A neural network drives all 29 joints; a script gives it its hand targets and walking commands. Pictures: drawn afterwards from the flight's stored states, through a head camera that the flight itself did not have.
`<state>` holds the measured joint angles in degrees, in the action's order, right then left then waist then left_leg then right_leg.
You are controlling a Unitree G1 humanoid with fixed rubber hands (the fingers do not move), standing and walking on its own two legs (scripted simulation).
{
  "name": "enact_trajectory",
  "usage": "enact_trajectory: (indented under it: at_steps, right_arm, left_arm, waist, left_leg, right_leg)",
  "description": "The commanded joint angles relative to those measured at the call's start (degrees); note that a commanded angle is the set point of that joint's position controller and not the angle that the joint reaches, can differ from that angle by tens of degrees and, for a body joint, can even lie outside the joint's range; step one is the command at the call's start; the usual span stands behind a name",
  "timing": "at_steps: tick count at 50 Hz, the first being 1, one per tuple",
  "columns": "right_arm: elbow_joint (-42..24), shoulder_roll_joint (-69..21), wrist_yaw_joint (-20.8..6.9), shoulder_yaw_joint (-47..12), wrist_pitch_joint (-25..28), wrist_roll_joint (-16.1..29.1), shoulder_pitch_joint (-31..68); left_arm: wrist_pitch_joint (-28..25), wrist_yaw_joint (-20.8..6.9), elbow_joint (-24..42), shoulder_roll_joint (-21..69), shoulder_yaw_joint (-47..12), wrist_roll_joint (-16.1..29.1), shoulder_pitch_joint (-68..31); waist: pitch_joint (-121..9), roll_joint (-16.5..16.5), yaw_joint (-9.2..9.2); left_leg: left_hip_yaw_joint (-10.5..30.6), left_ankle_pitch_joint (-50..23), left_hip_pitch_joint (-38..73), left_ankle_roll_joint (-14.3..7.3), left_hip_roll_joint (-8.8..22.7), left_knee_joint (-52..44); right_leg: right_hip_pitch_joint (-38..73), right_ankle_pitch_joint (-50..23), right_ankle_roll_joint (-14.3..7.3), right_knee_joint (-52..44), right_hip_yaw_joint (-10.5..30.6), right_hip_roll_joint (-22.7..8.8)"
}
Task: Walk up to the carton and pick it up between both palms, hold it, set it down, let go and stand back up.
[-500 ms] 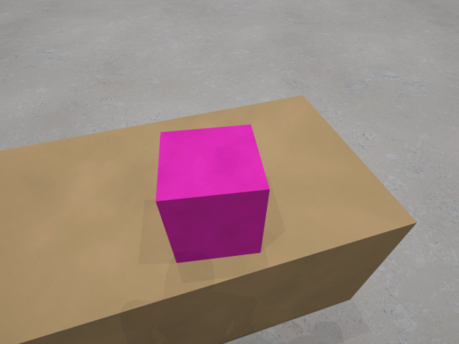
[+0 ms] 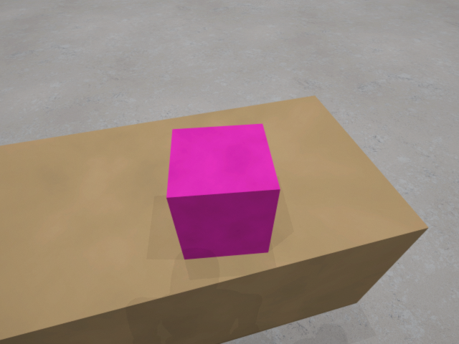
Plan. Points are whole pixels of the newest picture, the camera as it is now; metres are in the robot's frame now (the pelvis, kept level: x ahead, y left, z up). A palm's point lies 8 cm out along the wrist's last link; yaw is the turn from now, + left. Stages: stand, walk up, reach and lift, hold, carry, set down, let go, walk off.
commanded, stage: stand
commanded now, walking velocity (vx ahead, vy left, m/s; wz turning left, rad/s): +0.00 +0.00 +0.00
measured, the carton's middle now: (222, 193) +0.47 +0.05 -0.05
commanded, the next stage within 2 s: none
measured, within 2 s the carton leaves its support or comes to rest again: neither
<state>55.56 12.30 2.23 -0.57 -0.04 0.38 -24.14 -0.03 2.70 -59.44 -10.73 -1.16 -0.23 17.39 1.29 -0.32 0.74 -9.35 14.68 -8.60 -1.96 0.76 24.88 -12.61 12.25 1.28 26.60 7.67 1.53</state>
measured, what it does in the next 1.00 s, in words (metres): stands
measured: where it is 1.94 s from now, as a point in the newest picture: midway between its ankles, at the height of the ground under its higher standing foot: outside the picture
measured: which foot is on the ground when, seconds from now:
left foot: down 0.00-1.00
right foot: down 0.00-1.00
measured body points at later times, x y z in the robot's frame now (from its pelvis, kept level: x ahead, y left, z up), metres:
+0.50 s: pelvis +0.01 +0.00 +0.00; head +0.02 -0.01 +0.45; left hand +0.04 +0.23 -0.16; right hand -0.01 -0.24 -0.16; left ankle -0.01 +0.09 -0.74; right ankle +0.03 -0.13 -0.74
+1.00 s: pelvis +0.01 +0.00 -0.01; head +0.01 -0.01 +0.44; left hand +0.05 +0.23 -0.16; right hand -0.02 -0.23 -0.17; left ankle -0.01 +0.09 -0.74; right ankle +0.03 -0.13 -0.74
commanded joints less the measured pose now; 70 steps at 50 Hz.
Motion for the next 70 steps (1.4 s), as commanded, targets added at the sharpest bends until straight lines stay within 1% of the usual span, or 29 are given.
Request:
enact_trajectory:
  at_steps: [1,8,10,13,18,20,23,24,27,29,32,34,38,40,41,43,47,50,52,54,55,57,58,61,62,65,66,69,70]
  right_arm:
    - [-1.23,6.00,0.28,1.25,0.53,-0.01,-5.36]
    - [-1.15,5.72,0.32,1.17,0.70,-0.01,-5.51]
    - [-1.13,4.72,-0.12,2.24,-0.33,-1.82,-0.51]
    - [-0.10,4.59,0.13,2.63,-1.37,-1.55,-1.63]
    - [0.67,4.53,0.28,3.00,-1.55,-1.42,-0.09]
    - [1.09,4.75,0.17,3.20,-0.99,-1.32,-0.74]
    - [1.51,5.20,0.31,3.58,-0.89,-1.46,0.46]
    - [1.26,5.35,0.41,3.80,-0.84,-1.34,0.80]
    - [2.37,3.73,0.35,3.55,-0.90,-1.29,0.52]
    - [2.73,2.57,0.35,3.40,-1.03,-1.32,0.66]
    - [2.81,2.71,0.45,3.49,-0.77,-1.43,1.79]
    - [2.97,3.20,0.48,3.66,-0.54,-1.52,2.02]
    - [3.79,3.07,0.56,4.17,-0.77,-1.30,0.94]
    - [3.81,2.14,0.62,3.88,-0.84,-1.56,1.75]
    - [3.81,2.21,0.62,4.02,-0.88,-1.54,1.34]
    - [4.09,2.40,0.63,4.16,-0.98,-1.46,0.41]
    - [4.13,1.76,0.52,4.19,-1.35,-1.58,0.54]
    - [4.22,2.14,0.34,4.25,-1.32,-1.54,2.03]
    - [4.56,0.43,0.18,3.87,-1.45,-1.63,0.96]
    - [4.96,1.34,0.33,4.15,-1.26,-1.80,0.07]
    - [4.81,1.28,0.39,4.14,-1.25,-1.70,0.13]
    - [4.81,1.39,0.33,4.01,-0.88,-1.78,1.76]
    - [4.38,2.28,0.39,4.18,-0.75,-1.68,2.61]
    - [4.83,2.47,0.58,4.08,-0.50,-1.73,2.25]
    - [4.90,2.86,0.64,4.11,-0.53,-1.72,2.64]
    - [4.82,2.41,0.64,4.20,-0.66,-1.76,3.58]
    - [5.04,2.04,0.66,4.14,-0.83,-1.60,2.87]
    - [5.67,0.59,0.53,3.70,-1.13,-1.40,1.01]
    - [5.56,1.90,0.55,4.11,-1.21,-1.62,1.23]
  left_arm:
    - [-0.54,0.26,1.70,-6.18,0.96,0.02,2.27]
    - [-0.57,0.27,1.47,-6.16,0.81,0.06,1.77]
    - [0.29,-0.78,-0.07,-3.40,0.65,-0.61,3.95]
    - [0.52,-0.96,1.09,-4.53,1.10,-1.06,1.37]
    - [-0.19,-0.63,1.17,-3.84,1.20,-0.85,1.70]
    - [-0.37,-0.30,1.80,-5.73,1.95,-0.79,0.76]
    - [-0.49,-0.25,1.65,-4.03,1.80,-0.84,1.56]
    - [-0.38,-0.19,1.46,-3.22,1.79,-0.78,1.84]
    - [-0.51,0.03,1.46,-4.11,2.25,-0.80,2.15]
    - [-0.15,-0.10,1.76,-2.77,2.09,-0.87,2.09]
    - [0.45,0.00,2.13,-2.59,2.09,-0.81,1.46]
    - [0.27,0.01,2.05,-3.63,2.54,-0.79,1.19]
    - [0.17,0.09,2.14,-2.77,2.44,-0.72,0.83]
    - [0.27,-0.02,1.96,-3.02,2.71,-0.86,0.51]
    - [0.24,-0.02,2.01,-3.29,2.81,-0.92,0.42]
    - [0.19,0.07,2.08,-2.46,2.63,-0.68,0.88]
    - [0.03,0.15,1.86,-2.70,2.55,-0.94,-0.43]
    - [0.25,0.07,1.41,-2.07,2.54,-0.79,0.57]
    - [0.21,-0.04,1.40,-3.41,2.87,-1.01,0.28]
    - [0.27,0.03,1.66,-2.54,2.66,-0.89,-0.12]
    - [0.21,0.14,1.64,-3.20,2.98,-1.14,-0.60]
    - [0.27,0.00,1.43,-2.19,2.85,-0.83,0.05]
    - [0.39,-0.14,1.46,-1.59,2.74,-0.92,0.54]
    - [0.68,-0.08,1.36,-0.29,2.49,-1.08,0.42]
    - [0.56,-0.19,1.30,-0.55,2.47,-0.93,1.43]
    - [0.44,-0.29,0.46,-0.79,2.52,-1.04,2.25]
    - [0.39,-0.21,0.70,-2.39,2.95,-1.11,1.83]
    - [0.34,-0.23,0.76,-0.85,2.60,-0.94,0.98]
    - [0.11,-0.25,0.40,-1.59,2.71,-1.02,2.17]
  waist:
    - [4.14,-0.35,0.04]
    - [3.89,-0.19,-0.01]
    - [3.00,4.08,-0.75]
    - [5.40,2.26,0.77]
    - [3.32,-3.64,1.39]
    - [1.22,-1.70,1.85]
    - [-0.64,-2.16,1.28]
    - [-1.01,-3.86,1.41]
    - [-0.26,-1.83,0.81]
    - [0.24,-0.76,0.73]
    - [1.02,2.97,0.09]
    - [1.53,1.43,0.12]
    - [1.62,2.59,0.33]
    - [3.21,1.27,0.16]
    - [1.98,-1.15,0.41]
    - [0.88,0.07,0.61]
    - [1.37,-4.34,1.55]
    - [2.55,-1.21,0.95]
    - [3.38,-2.35,1.15]
    - [2.92,-0.33,1.31]
    - [2.75,-1.99,1.63]
    - [2.71,-0.87,0.56]
    - [2.87,1.91,0.11]
    - [2.89,3.97,0.36]
    - [2.24,4.59,-0.49]
    - [4.77,4.03,-0.09]
    - [4.38,0.39,0.15]
    - [5.38,-1.22,0.89]
    - [4.72,-3.94,0.66]
  left_leg:
    - [8.68,-0.65,-0.25,0.42,7.26,-6.48]
    - [9.04,-2.45,-0.29,0.53,7.07,-6.37]
    - [7.01,2.89,1.82,-1.23,7.82,-5.83]
    - [8.21,7.97,-3.22,-1.83,8.11,-6.75]
    - [6.36,3.98,0.81,-1.93,7.23,-3.08]
    - [5.48,-0.62,2.31,-1.33,6.62,-1.71]
    - [5.11,-1.58,3.96,-1.50,6.90,-1.23]
    - [5.04,-1.63,4.83,-1.41,6.51,-0.99]
    - [4.87,-4.61,3.49,-1.74,7.66,-1.15]
    - [4.45,-2.93,2.93,-1.68,7.22,-1.87]
    - [6.03,-2.73,1.23,-2.40,9.25,-4.38]
    - [5.72,-5.32,1.43,-2.56,9.00,-3.26]
    - [4.54,-4.71,1.17,-2.11,7.83,-2.82]
    - [4.26,-5.47,2.61,-2.05,8.39,-2.50]
    - [4.59,-3.66,2.45,-2.33,8.38,-2.18]
    - [4.47,-1.85,2.40,-2.41,8.53,-2.72]
    - [4.29,-0.11,3.13,-1.42,6.32,-1.11]
    - [4.25,2.20,3.12,-1.64,6.88,-1.64]
    - [4.14,2.71,2.99,-0.98,6.17,-1.90]
    - [5.13,2.74,2.23,-1.24,7.28,-3.38]
    - [5.08,2.10,2.69,-1.32,7.06,-3.27]
    - [6.00,4.56,1.56,-1.86,8.75,-5.37]
    - [6.47,5.31,-0.52,-2.04,9.08,-6.29]
    - [8.16,5.41,-2.12,-3.38,12.13,-9.07]
    - [8.24,5.88,-2.22,-3.64,12.28,-9.06]
    - [5.51,4.49,-0.96,-2.57,10.07,-6.77]
    - [4.67,5.44,-1.18,-2.13,9.05,-5.61]
    - [4.52,5.24,0.00,-1.38,7.16,-4.43]
    - [4.38,4.38,1.14,-1.54,7.16,-3.19]
  right_leg:
    - [-4.06,-5.22,-1.17,-4.63,3.23,-4.77]
    - [-3.19,-6.12,-1.16,-4.71,2.54,-5.15]
    - [-7.40,-5.28,-1.73,-2.99,2.32,-2.58]
    - [-6.30,-4.73,-2.00,-1.80,1.94,-2.15]
    - [-9.85,-7.35,-2.75,-3.38,4.82,-2.99]
    - [-8.88,-10.32,-2.97,-3.00,5.42,-3.26]
    - [-8.33,-12.11,-3.13,-2.58,5.79,-3.26]
    - [-8.56,-12.10,-2.78,-2.29,5.63,-3.08]
    - [-7.16,-15.79,-2.75,-0.77,4.67,-3.05]
    - [-7.00,-13.53,-2.68,-0.49,4.57,-2.82]
    - [-6.80,-10.94,-2.08,1.27,2.70,-1.44]
    - [-6.72,-12.43,-2.21,0.93,3.50,-1.87]
    - [-5.75,-14.57,-2.21,1.17,3.62,-2.34]
    - [-8.47,-13.29,-2.33,0.93,3.48,-2.17]
    - [-7.80,-12.77,-2.62,0.76,3.78,-2.43]
    - [-6.53,-13.51,-2.21,0.88,3.34,-2.28]
    - [-8.28,-12.41,-3.44,-1.50,6.58,-3.75]
    - [-9.73,-9.01,-3.17,-2.19,6.29,-3.20]
    - [-10.69,-6.42,-3.23,-3.35,6.97,-3.26]
    - [-10.09,-5.37,-2.82,-2.64,5.86,-2.57]
    - [-9.36,-5.90,-2.79,-2.66,5.91,-2.58]
    - [-9.27,-4.38,-2.18,-1.04,3.86,-1.53]
    - [-7.78,-4.48,-2.18,-0.79,3.50,-1.56]
    - [-5.72,-4.98,-1.35,2.37,0.31,-0.88]
    - [-5.43,-4.74,-1.20,2.39,0.41,-1.29]
    - [-6.73,-8.77,-1.44,0.58,1.44,-1.77]
    - [-6.80,-8.86,-1.71,-0.40,2.63,-2.22]
    - [-8.91,-6.10,-2.21,-2.94,4.81,-3.04]
    - [-9.10,-7.90,-2.30,-3.20,4.98,-2.99]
